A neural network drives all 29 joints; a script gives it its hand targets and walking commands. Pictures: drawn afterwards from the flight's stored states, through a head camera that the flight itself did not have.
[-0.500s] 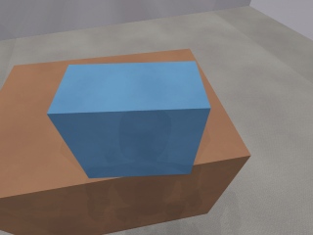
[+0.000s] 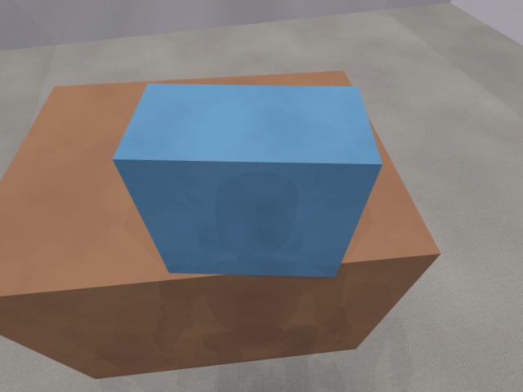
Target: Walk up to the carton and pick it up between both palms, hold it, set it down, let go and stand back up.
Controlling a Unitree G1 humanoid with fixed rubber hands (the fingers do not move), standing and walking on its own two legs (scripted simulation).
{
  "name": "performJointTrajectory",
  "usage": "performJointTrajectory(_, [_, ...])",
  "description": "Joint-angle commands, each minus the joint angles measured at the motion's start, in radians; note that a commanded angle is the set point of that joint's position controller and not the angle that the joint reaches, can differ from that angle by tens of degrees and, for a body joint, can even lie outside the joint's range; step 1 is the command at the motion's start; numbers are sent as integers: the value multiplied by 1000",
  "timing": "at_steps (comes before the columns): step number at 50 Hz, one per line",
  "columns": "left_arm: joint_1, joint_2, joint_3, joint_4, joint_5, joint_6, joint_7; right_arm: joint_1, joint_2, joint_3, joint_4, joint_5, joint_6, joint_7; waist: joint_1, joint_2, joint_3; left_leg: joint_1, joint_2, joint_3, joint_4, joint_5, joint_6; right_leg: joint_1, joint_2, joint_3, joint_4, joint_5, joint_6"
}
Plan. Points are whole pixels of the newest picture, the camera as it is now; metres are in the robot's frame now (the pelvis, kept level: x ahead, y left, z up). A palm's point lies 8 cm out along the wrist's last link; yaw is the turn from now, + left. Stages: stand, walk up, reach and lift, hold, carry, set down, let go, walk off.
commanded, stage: walk up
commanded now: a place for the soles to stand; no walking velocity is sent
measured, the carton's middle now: (252, 191) +0.41 +0.03 +0.08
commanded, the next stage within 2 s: reach and lift in 1.24 s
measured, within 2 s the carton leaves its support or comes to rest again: neither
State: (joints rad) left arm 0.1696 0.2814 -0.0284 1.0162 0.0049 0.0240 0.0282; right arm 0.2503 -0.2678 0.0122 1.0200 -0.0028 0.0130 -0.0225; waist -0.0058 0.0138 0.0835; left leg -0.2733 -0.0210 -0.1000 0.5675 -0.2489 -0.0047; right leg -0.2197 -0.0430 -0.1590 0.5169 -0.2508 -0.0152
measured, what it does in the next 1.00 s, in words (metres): stands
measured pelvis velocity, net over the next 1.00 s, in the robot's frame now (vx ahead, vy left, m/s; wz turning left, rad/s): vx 0.01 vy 0.02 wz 0.10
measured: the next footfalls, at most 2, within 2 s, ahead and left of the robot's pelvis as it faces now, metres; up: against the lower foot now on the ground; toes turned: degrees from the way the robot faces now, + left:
none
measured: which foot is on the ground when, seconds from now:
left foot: down 0.00-1.00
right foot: down 0.00-1.00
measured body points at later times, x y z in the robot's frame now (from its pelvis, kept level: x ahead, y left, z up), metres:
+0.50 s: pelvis +0.00 +0.02 -0.01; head +0.02 +0.02 +0.44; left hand +0.04 +0.29 -0.14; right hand +0.08 -0.25 -0.15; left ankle +0.03 +0.13 -0.73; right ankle +0.02 -0.11 -0.73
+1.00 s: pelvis +0.01 +0.02 +0.00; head +0.02 +0.01 +0.45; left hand +0.03 +0.29 -0.14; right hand +0.10 -0.23 -0.14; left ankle +0.03 +0.13 -0.73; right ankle +0.02 -0.11 -0.73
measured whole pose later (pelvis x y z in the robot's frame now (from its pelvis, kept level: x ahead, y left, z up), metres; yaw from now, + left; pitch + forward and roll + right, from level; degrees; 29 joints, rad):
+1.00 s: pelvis +0.01 +0.02 +0.00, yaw +6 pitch -2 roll -1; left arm 0.25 0.27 -0.03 0.99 0.01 0.01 0.01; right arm 0.21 -0.25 0.01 0.96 -0.01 0.02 -0.01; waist 0.01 0.03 0.04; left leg -0.25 -0.05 -0.09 0.52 -0.23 0.02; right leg -0.20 -0.06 -0.13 0.49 -0.26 0.01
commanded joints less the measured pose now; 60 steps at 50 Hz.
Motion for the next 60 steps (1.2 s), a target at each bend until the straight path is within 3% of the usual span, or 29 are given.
performJointTrajectory(1, [1, 134, 34, -70, 11, -3, 1, 42, -170, -43, -59, 5, -10, -4, 13, 38, -7, -135, 78, -124, -134, 5, 65, 33, -105, 127, -120, -164, -68])
performJointTrajectory(6, [32, 109, 30, -82, 10, -8, -2, 29, -190, -53, -82, 11, -3, -3, 23, 117, -18, -200, 120, -234, -262, -53, 102, 88, -25, 80, -2, -145, -44])
performJointTrajectory(10, [64, 110, 30, -90, 10, -23, 0, 12, -178, -53, -98, 3, 2, -2, 29, 102, -74, -148, 101, -207, -219, 33, 99, 102, -38, 97, -24, -92, -46])
performJointTrajectory(13, [65, 142, 39, -96, 9, -31, 4, 9, -151, -48, -114, -3, 2, 2, 22, 24, -108, -107, 51, -136, -101, 66, 67, 87, -114, 157, -118, -63, -69])
performJointTrajectory(15, [59, 187, 53, -94, 12, -27, 10, 45, -121, -45, -117, -11, 1, 6, 4, -67, -95, -131, -14, -51, 31, -16, 35, 76, -236, 265, -226, -124, -123])
performJointTrajectory(16, [35, 202, 60, -97, 11, -22, 13, 68, -109, -45, -114, -23, 2, 6, -7, -109, -75, -112, -17, -15, 96, -83, 22, 37, -298, 296, -246, -127, -158])
performJointTrajectory(18, [-11, 192, 58, -110, 11, -18, 10, 86, -105, -48, -118, -33, 1, 5, -24, -147, -49, -83, 18, -14, 132, -117, 18, -14, -333, 276, -235, -49, -185])
performJointTrajectory(21, [-20, 168, 49, -117, 21, -15, -3, 70, -113, -50, -135, -18, -11, 9, -23, -148, -19, -28, 36, -27, 51, -9, 31, -75, -270, 174, -192, 16, -149])
performJointTrajectory(23, [-6, 151, 41, -117, 25, -11, -15, 52, -129, -52, -146, -13, -16, 11, -12, -86, -26, 8, 68, -81, -33, 202, 41, -81, -190, 98, -107, 21, -90])
performJointTrajectory(24, [11, 132, 35, -122, 18, -10, -20, 46, -156, -58, -147, -7, -17, 9, 3, -35, -32, -1, 91, -130, -59, 243, 55, -75, -139, 62, -56, -6, -65])
performJointTrajectory(26, [41, 83, 24, -118, 4, 2, -17, 61, -195, -66, -121, 22, -14, 5, 16, 83, -33, -146, 148, -248, -194, 126, 108, 52, -43, 43, 45, -115, -35])
performJointTrajectory(27, [60, 79, 22, -113, 6, 3, -15, 47, -193, -65, -118, 26, -11, 3, 21, 104, -28, -167, 159, -272, -245, 80, 127, 79, -25, 56, 57, -135, -27])
performJointTrajectory(32, [109, 95, 19, -95, 7, -24, -8, -22, -161, -50, -135, 2, 0, -4, 39, 145, -106, -28, 115, -183, -207, 195, 109, 74, -43, 80, -24, -3, -33])
performJointTrajectory(36, [75, 130, 25, -100, 6, -36, 1, 8, -118, -38, -126, 1, -2, 6, 11, 57, -153, 13, 86, -118, -149, 220, 81, 98, -94, 122, -66, 83, -43])
performJointTrajectory(42, [76, 132, 28, -86, 0, -27, -7, 5, -124, -34, -106, -5, -2, 7, -4, -59, -51, -12, 57, -75, -107, 122, 55, 20, -149, 178, -166, 25, -63])
performJointTrajectory(45, [75, 134, 31, -79, 0, -24, -10, 15, -122, -31, -93, -5, -6, 7, -9, -80, -19, -21, 53, -70, -113, 79, 48, -2, -159, 191, -192, -28, -73])
performJointTrajectory(49, [83, 132, 32, -73, 2, -25, -13, 13, -128, -31, -79, -1, -13, 6, 0, -64, -15, -36, 56, -78, -131, 72, 48, 14, -142, 179, -185, -59, -68])
performJointTrajectory(60, [113, 112, 26, -60, 7, -28, -5, -7, -144, -31, -64, 9, -10, -1, 29, 66, -71, -63, 94, -137, -216, 84, 69, 95, -70, 123, -84, -8, -44])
